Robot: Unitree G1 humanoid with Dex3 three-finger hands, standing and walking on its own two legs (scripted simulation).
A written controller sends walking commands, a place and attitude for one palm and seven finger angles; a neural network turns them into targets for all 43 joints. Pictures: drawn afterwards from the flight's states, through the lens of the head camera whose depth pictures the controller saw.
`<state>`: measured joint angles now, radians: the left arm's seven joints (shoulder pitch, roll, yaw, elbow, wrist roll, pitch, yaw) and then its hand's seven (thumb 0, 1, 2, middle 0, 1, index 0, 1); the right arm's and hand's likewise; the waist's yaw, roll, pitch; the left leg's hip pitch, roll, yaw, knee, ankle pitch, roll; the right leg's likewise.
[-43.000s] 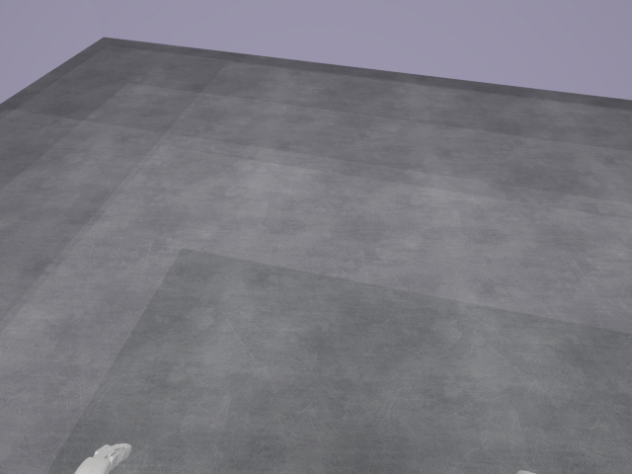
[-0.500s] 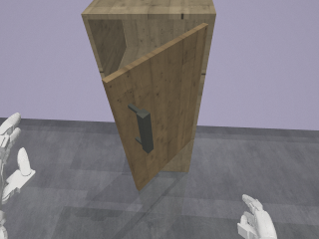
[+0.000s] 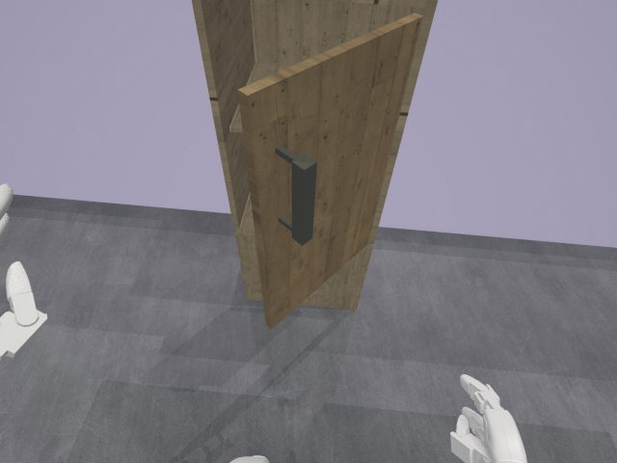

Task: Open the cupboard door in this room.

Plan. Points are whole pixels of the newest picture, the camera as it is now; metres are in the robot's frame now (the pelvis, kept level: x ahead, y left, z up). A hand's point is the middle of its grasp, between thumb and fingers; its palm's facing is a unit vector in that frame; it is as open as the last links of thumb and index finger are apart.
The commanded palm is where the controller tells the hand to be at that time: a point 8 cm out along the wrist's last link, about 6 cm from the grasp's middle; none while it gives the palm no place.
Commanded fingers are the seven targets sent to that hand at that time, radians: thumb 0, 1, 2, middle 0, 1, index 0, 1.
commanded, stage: step back with the hand held close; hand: left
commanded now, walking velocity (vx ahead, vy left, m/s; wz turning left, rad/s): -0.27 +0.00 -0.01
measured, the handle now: (293, 196) +0.46 +0.06 +0.08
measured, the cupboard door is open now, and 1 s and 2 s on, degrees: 51 51 51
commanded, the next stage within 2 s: stop stepping back and stand still in 0.46 s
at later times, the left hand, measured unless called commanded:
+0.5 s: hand out of the picture +0.11 +0.25 +0.18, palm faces +0.42 -0.79 -0.45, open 7.4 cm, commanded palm +0.06 +0.29 +0.19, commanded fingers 0.00 0.90 0.90 -0.20 -0.30 -0.20 -0.30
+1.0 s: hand out of the picture +0.02 +0.21 +0.18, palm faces +0.35 -0.78 -0.52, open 7.4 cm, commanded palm -0.02 +0.26 +0.19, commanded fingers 0.00 0.90 0.90 -0.20 -0.30 -0.20 -0.30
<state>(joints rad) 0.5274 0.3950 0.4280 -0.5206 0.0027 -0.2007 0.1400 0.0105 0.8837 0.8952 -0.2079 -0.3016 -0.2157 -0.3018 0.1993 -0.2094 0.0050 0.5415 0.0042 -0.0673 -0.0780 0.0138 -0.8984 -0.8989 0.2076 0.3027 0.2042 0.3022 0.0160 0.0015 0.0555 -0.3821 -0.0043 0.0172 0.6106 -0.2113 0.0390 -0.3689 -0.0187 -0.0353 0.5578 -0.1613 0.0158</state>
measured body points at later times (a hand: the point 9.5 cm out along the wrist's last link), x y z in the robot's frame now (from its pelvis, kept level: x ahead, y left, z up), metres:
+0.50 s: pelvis -0.09 -0.01 +0.00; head -0.06 +0.02 +0.45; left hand +0.09 +0.29 +0.21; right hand +0.09 -0.22 -0.07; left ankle +0.08 +0.10 -0.72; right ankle -0.23 -0.13 -0.72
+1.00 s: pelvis -0.17 -0.03 +0.01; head -0.18 -0.03 +0.46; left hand +0.00 +0.25 +0.21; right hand -0.04 -0.28 -0.08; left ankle -0.10 +0.09 -0.68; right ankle -0.16 -0.10 -0.73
